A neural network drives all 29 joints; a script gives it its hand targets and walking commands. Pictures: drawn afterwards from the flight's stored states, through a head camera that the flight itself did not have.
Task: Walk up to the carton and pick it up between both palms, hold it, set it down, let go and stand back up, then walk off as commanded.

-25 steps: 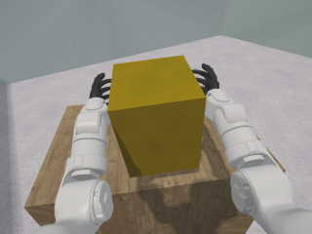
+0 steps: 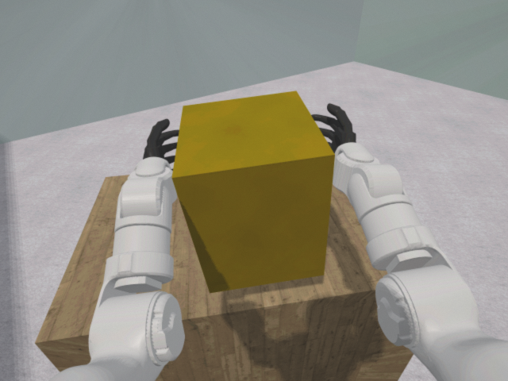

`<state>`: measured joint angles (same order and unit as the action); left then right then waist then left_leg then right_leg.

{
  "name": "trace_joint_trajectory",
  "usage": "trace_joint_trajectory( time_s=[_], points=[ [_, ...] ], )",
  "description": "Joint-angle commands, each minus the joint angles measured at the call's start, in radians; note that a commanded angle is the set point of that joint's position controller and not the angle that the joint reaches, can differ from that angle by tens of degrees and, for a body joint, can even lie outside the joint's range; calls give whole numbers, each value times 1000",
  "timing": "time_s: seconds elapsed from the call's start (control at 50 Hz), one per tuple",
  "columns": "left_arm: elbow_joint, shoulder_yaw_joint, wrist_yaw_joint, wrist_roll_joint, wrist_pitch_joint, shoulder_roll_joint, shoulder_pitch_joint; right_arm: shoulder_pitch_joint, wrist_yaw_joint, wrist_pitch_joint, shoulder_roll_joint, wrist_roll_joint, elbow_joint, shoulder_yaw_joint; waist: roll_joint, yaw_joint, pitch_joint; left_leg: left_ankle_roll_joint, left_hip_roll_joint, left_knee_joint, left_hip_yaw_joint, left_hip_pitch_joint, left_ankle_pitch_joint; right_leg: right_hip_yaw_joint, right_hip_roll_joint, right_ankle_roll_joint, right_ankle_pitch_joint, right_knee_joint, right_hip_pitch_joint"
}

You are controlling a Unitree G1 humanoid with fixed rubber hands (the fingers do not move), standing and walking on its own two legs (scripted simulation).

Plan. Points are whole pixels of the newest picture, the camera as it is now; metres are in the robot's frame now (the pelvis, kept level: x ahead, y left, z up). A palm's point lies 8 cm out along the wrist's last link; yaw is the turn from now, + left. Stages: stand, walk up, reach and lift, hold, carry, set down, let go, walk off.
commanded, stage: reach and lift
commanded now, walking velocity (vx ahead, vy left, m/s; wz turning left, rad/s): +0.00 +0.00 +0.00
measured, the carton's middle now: (253, 190) +0.39 +0.02 +0.16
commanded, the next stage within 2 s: hold in 0.28 s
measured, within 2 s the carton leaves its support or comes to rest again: neither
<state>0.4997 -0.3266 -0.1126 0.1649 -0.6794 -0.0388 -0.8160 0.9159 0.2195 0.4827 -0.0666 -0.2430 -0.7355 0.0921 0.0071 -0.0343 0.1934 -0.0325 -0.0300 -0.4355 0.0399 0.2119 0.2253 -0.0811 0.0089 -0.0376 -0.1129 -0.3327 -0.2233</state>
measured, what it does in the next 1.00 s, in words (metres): stands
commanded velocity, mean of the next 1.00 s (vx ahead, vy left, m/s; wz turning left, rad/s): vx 0.00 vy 0.00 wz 0.00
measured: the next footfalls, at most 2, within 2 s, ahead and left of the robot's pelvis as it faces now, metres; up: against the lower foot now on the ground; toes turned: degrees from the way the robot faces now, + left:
none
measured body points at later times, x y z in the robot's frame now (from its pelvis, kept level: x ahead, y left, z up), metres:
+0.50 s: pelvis -0.01 +0.00 +0.00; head -0.10 +0.01 +0.44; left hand +0.38 +0.16 +0.25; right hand +0.38 -0.13 +0.26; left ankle +0.00 +0.13 -0.74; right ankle +0.04 -0.15 -0.74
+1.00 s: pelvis +0.00 +0.00 +0.00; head -0.09 +0.01 +0.44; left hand +0.38 +0.16 +0.25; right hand +0.38 -0.13 +0.26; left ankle +0.00 +0.13 -0.74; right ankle +0.04 -0.15 -0.74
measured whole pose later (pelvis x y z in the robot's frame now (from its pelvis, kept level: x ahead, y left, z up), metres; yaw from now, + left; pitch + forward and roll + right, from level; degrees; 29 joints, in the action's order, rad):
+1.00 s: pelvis +0.00 +0.00 +0.00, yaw +0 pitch -1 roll -1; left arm 0.43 -0.33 -0.08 0.18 -0.78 -0.04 -0.82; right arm 0.92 0.26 0.59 -0.07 -0.28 -0.65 0.09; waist 0.01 -0.06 0.22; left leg -0.03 -0.03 -0.44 0.04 0.20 0.22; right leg -0.08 0.01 -0.04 -0.11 -0.33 -0.21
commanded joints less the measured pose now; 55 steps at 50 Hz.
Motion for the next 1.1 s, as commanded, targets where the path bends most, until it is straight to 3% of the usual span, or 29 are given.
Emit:
trace_joint_trajectory(
  time_s=[0.0, 0.04, 0.06, 0.12, 0.14, 0.22, 0.24, 0.26, 0.3, 0.32, 0.36, 0.42, 0.46, 0.48, 0.5, 0.52, 0.56, 0.58, 0.68, 0.72, 0.8, 0.88, 0.9, 0.96, 0.98, 1.0, 1.04, 1.06, 1.08],
  points=[
    [-181, 471, 142, -188, 52, 677, -880, 924, -103, -10, 715, -186, 327, -401, 10, -40, 339, -20, 89, 96, -18, -53, -188, 79, 85, 12, 149, 59, 317],
    [-238, 466, 147, -180, 47, 646, -887, 853, -91, 8, 717, -199, 299, -412, 18, -54, 355, -21, 102, 94, -24, -51, -186, 80, 76, 3, 185, 50, 364],
    [-257, 484, 144, -175, 44, 677, -887, 838, -96, 13, 713, -188, 280, -400, 52, -63, 335, -32, 93, 102, -16, -70, -215, 88, 86, 12, 183, 50, 341],
    [-271, 501, 152, -186, 24, 672, -862, 848, -88, 26, 675, -203, 338, -397, 30, -74, 354, -35, 89, 87, -13, -76, -246, 80, 92, 11, 208, 53, 351],
    [-265, 498, 156, -173, 16, 675, -845, 823, -90, 36, 672, -203, 306, -400, 67, -78, 320, -41, 87, 93, -11, -73, -233, 80, 91, 21, 200, 53, 350],
    [-277, 500, 164, -185, -2, 662, -838, 859, -76, 50, 681, -230, 409, -419, 18, -71, 370, -28, 95, 83, -11, -65, -220, 73, 81, 5, 230, 50, 379],
    [-319, 525, 162, -197, 2, 670, -890, 836, -75, 59, 699, -226, 375, -414, 43, -86, 370, -37, 91, 88, -3, -73, -225, 73, 83, 8, 232, 43, 371],
    [-305, 505, 164, -180, -9, 664, -865, 850, -71, 61, 699, -247, 401, -421, 37, -68, 359, -30, 93, 86, -10, -67, -219, 75, 84, 0, 214, 40, 360],
    [-317, 490, 163, -172, -17, 644, -864, 829, -67, 79, 709, -243, 389, -434, 29, -67, 369, -25, 96, 92, -15, -57, -198, 66, 75, -1, 239, 37, 386],
    [-236, 462, 173, -156, -32, 632, -831, 844, -64, 85, 673, -224, 362, -402, 19, -80, 302, -19, 98, 100, -16, -36, -128, 70, 70, -5, 161, 61, 353],
    [-241, 461, 180, -156, -35, 623, -889, 870, -70, 94, 668, -221, 331, -371, 14, -75, 251, -17, 91, 115, -18, -4, -57, 67, 76, 6, 77, 67, 324],
    [-219, 460, 188, -159, -40, 641, -927, 864, -80, 108, 655, -192, 275, -329, 29, -97, 232, -16, 83, 142, -15, 8, 13, 71, 77, 10, 10, 68, 294],
    [-180, 430, 200, -137, -44, 637, -919, 902, -87, 105, 656, -188, 264, -314, 31, -76, 199, -8, 77, 161, -10, 44, 57, 75, 81, 21, -31, 66, 287],
    [-206, 442, 198, -149, -41, 645, -893, 908, -86, 97, 690, -200, 330, -356, 16, -67, 245, -6, 84, 143, -13, 17, -13, 69, 76, 14, 48, 63, 315],
    [-229, 439, 197, -152, -34, 652, -938, 890, -87, 100, 691, -208, 311, -345, 33, -77, 267, -7, 84, 146, -11, 15, -11, 72, 73, 18, 39, 55, 318],
    [-286, 495, 188, -181, -28, 672, -951, 925, -86, 82, 689, -224, 393, -366, 37, -79, 351, -10, 91, 126, -13, -18, -79, 71, 82, 18, 105, 44, 339],
    [-300, 498, 181, -189, -27, 669, -938, 906, -84, 88, 700, -228, 401, -386, 50, -78, 354, -25, 87, 108, -8, -26, -141, 67, 84, 18, 156, 39, 357],
    [-292, 501, 184, -184, -36, 675, -920, 896, -82, 88, 669, -240, 397, -377, 62, -93, 353, -29, 89, 105, -8, -43, -146, 69, 86, 18, 152, 46, 352],
    [-207, 437, 191, -148, -44, 633, -902, 898, -82, 107, 694, -216, 316, -368, -3, -58, 245, -10, 84, 130, -9, 4, -47, 69, 80, 14, 61, 59, 307],
    [-216, 414, 199, -129, -45, 614, -905, 852, -83, 120, 681, -216, 260, -355, 29, -67, 218, -4, 90, 136, -16, 1, -16, 65, 70, 9, 43, 56, 310],
    [-236, 457, 189, -167, -36, 657, -933, 946, -86, 95, 699, -236, 377, -370, 15, -55, 315, -2, 85, 123, -14, 2, -52, 66, 78, 12, 57, 48, 316],
    [-284, 482, 182, -168, -33, 657, -957, 906, -87, 97, 692, -241, 343, -375, 60, -73, 306, -24, 84, 119, -3, -20, -86, 74, 85, 16, 91, 43, 316],
    [-222, 443, 185, -148, -42, 656, -938, 899, -88, 103, 676, -230, 287, -348, 58, -70, 240, -21, 83, 130, -8, 7, -49, 82, 85, 21, 43, 55, 294],
    [-263, 459, 183, -163, -36, 651, -939, 906, -91, 98, 720, -236, 350, -374, 48, -50, 298, -13, 86, 130, -10, 3, -78, 68, 81, 20, 80, 43, 320],
    [-305, 473, 180, -168, -32, 656, -947, 890, -87, 98, 714, -246, 360, -387, 44, -65, 330, -13, 92, 115, -5, -22, -112, 73, 78, 14, 136, 35, 337],
    [-244, 449, 185, -149, -45, 654, -911, 917, -83, 100, 693, -237, 370, -381, 27, -53, 285, -14, 85, 114, -10, -14, -104, 74, 83, 17, 108, 42, 322],
    [-288, 483, 184, -166, -43, 669, -928, 862, -78, 110, 680, -244, 342, -375, 58, -82, 308, -29, 85, 110, -4, -46, -143, 77, 91, 22, 128, 44, 330],
    [-250, 484, 182, -169, -48, 683, -894, 902, -79, 100, 674, -246, 388, -377, 59, -82, 294, -28, 86, 114, 0, -36, -133, 81, 93, 23, 122, 47, 335],
    [-291, 494, 182, -175, -43, 676, -932, 889, -81, 107, 680, -251, 368, -381, 64, -75, 310, -30, 82, 110, 0, -34, -145, 78, 92, 26, 130, 32, 334]
  ],
)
